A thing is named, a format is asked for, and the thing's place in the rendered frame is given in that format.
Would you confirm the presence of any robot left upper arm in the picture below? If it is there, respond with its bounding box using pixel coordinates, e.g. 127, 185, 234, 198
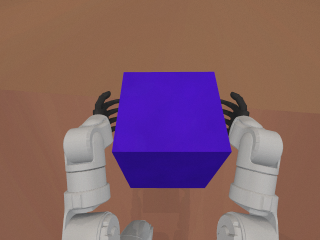
62, 211, 120, 240

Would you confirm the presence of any robot right upper arm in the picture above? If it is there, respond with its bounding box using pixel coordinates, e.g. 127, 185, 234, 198
216, 211, 278, 240

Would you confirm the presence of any robot right forearm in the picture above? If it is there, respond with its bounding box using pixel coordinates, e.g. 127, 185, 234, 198
228, 115, 283, 240

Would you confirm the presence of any carton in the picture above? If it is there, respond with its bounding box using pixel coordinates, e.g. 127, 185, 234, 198
112, 72, 232, 188

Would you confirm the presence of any right robot hand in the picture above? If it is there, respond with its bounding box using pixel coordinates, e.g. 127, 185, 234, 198
220, 92, 250, 136

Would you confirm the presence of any robot left forearm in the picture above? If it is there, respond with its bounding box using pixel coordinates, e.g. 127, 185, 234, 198
62, 114, 114, 240

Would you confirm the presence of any left robot hand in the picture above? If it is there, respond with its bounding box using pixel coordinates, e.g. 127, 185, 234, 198
93, 91, 120, 132

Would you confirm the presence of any robot left thigh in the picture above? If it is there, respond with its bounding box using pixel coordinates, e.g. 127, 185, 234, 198
120, 220, 153, 240

